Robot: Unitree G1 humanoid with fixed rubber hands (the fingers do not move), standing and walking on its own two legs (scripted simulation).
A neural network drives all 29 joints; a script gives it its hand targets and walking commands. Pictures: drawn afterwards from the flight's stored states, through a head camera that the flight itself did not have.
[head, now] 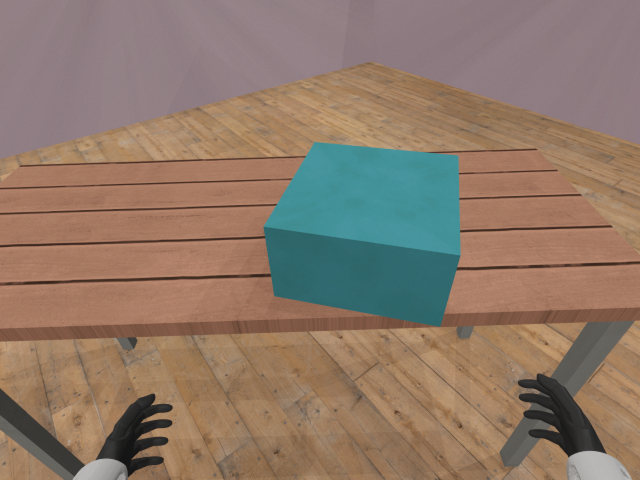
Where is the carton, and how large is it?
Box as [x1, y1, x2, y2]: [264, 142, 460, 326]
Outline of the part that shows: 314,142 264,225 264,233 274,295 439,326 460,255 457,155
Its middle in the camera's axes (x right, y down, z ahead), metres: +0.08 -0.03 +0.67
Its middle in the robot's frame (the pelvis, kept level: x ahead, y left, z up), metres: +0.52 -0.06 +0.07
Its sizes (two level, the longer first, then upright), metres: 0.278 0.272 0.149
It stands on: a table, 0.75 m high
